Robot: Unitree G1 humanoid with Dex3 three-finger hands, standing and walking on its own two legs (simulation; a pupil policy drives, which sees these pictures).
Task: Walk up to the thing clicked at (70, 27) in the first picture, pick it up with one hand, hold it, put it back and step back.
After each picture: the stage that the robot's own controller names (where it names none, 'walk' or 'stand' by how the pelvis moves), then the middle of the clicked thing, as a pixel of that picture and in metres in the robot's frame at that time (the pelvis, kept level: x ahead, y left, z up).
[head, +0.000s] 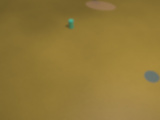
stand; (71, 24) +1.77 +0.16 -0.72
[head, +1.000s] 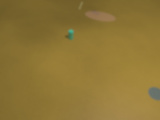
walk; (71, 34) +1.63 +0.09 -0.72
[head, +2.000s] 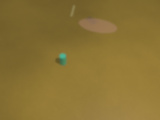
walk; (62, 59) +1.03 +0.16 -0.72
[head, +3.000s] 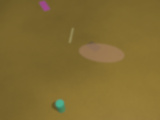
walk; (60, 106) +0.57 +0.19 -0.70
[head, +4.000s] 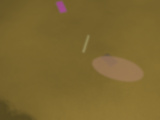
stand; out of the picture +0.36 +0.18 -0.69
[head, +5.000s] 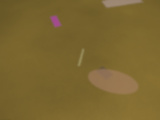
stand; out of the picture +0.32 +0.16 -0.72
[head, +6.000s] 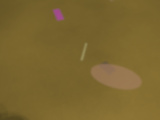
stand; out of the picture +0.32 +0.15 -0.72
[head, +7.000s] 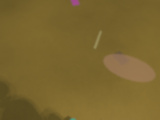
stand; out of the picture +0.35 +0.11 -0.71
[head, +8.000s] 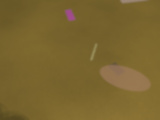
stand; out of the picture +0.36 +0.11 -0.72
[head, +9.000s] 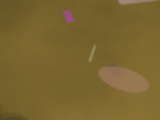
stand; out of the picture +0.35 +0.11 -0.72
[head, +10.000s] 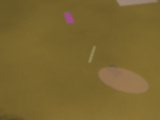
stand; out of the picture +0.36 +0.12 -0.72
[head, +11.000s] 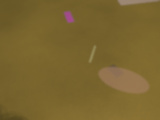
stand; out of the picture +0.35 +0.12 -0.72
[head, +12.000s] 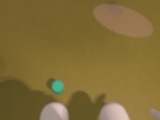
go down; (58, 88) +0.41 +0.13 -0.48
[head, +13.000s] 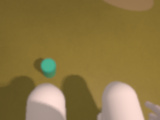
go down; (49, 68) +0.45 +0.14 -0.31
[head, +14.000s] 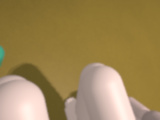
close in; out of the picture +0.43 +0.19 -0.22
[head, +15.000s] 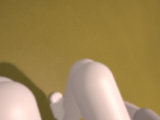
close; out of the picture +0.43 +0.21 -0.22
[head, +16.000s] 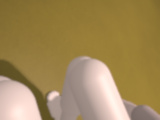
lift; out of the picture +0.43 +0.20 -0.22
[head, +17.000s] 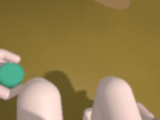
lift; (9, 78) +0.32 +0.24 -0.12
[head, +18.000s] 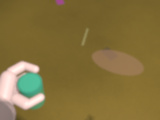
lift; (32, 91) +0.31 +0.17 +0.04
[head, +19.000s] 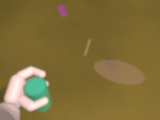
hold; (39, 95) +0.31 +0.16 +0.02
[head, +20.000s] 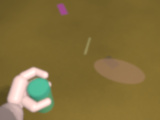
hold; (41, 96) +0.31 +0.16 +0.01
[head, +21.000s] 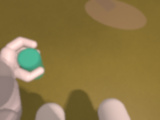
crouch; (32, 65) +0.41 +0.16 -0.05
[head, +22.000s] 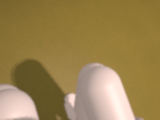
lower; out of the picture +0.45 +0.23 -0.18
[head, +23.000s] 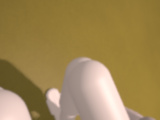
lower; out of the picture +0.45 +0.25 -0.22
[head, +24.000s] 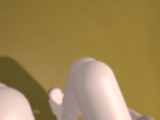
lower; out of the picture +0.44 +0.24 -0.23
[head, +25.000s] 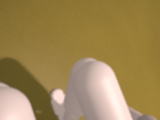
lower; out of the picture +0.45 +0.24 -0.21
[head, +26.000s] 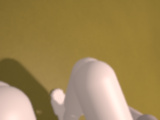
rest; out of the picture +0.44 +0.23 -0.22
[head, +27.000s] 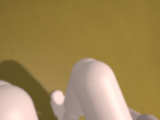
open; out of the picture +0.43 +0.20 -0.24
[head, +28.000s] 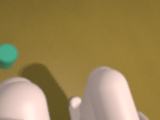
stand; (6, 57) +0.43 +0.18 -0.26
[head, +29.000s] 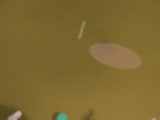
stand; out of the picture +0.37 +0.12 -0.62
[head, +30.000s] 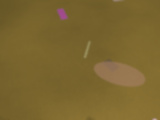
stand; out of the picture +0.37 +0.12 -0.67
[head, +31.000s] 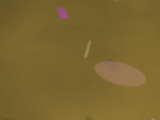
stand; out of the picture +0.36 +0.12 -0.67
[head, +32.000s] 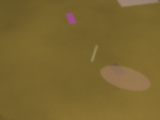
stand; out of the picture +0.39 +0.11 -0.72
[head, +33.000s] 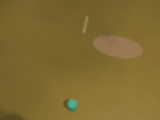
walk; (73, 106) +0.46 +0.11 -0.69
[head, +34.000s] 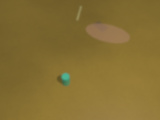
walk; (65, 79) +0.69 +0.11 -0.70
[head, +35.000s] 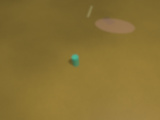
stand; (75, 60) +1.02 +0.17 -0.70
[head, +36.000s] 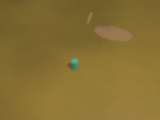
stand; (74, 64) +1.03 +0.11 -0.71
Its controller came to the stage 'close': yes
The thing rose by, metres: 0.73
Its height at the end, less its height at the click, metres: +0.00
